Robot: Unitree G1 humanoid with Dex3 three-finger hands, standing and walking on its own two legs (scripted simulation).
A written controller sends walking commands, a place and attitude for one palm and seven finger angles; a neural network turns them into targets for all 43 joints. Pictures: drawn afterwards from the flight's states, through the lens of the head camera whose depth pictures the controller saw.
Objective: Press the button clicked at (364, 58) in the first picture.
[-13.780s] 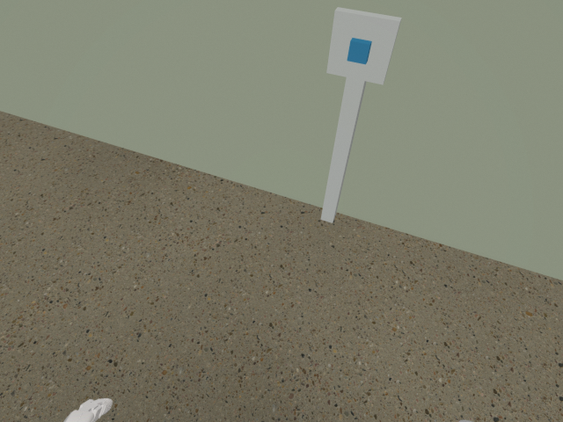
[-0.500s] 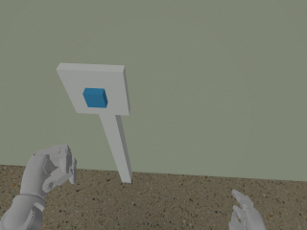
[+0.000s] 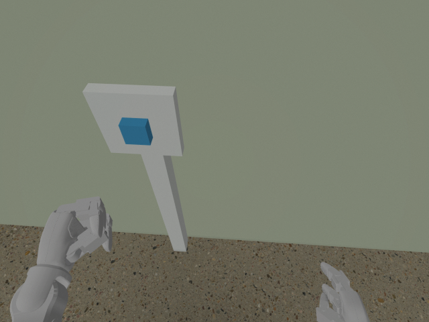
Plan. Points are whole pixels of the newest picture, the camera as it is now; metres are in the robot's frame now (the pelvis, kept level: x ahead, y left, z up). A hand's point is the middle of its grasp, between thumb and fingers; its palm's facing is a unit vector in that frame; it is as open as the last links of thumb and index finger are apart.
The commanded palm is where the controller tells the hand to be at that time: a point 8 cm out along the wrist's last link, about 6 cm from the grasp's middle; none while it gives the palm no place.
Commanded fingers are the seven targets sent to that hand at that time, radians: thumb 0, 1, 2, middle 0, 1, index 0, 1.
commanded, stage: aim a knuckle at the button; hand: left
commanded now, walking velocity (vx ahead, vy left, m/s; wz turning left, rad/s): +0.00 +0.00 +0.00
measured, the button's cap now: (136, 130) +0.47 +0.21 +0.08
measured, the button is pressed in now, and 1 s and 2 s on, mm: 0 0 0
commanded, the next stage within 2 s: press the button with the knuckle in 1.76 s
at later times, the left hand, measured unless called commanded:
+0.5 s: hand (129, 202) +0.31 +0.18 +0.06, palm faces +0.00 -1.00 -0.05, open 3.1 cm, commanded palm +0.29 +0.23 +0.06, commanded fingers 0.00 0.90 0.90 -1.30 -1.50 -1.30 -1.50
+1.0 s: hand (145, 177) +0.37 +0.17 +0.05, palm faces +0.00 -1.00 -0.04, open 3.1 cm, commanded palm +0.35 +0.22 +0.05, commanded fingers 0.00 0.90 0.90 -1.30 -1.50 -1.30 -1.50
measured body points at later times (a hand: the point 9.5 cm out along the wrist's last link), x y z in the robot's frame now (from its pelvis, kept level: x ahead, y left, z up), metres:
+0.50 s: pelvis +0.00 +0.00 +0.00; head +0.04 -0.01 +0.45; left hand +0.30 +0.24 +0.07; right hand +0.14 -0.25 -0.10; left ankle +0.00 +0.11 -0.71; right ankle +0.01 -0.11 -0.71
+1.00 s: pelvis +0.00 +0.00 -0.01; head +0.06 -0.01 +0.44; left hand +0.36 +0.23 +0.06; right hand +0.11 -0.26 -0.12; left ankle +0.00 +0.11 -0.71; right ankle +0.01 -0.11 -0.71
